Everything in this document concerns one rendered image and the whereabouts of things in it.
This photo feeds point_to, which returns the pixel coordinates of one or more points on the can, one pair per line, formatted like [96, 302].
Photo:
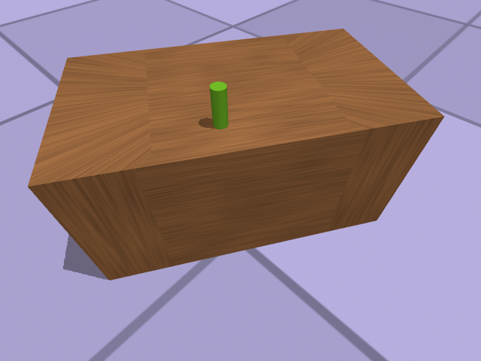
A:
[219, 104]

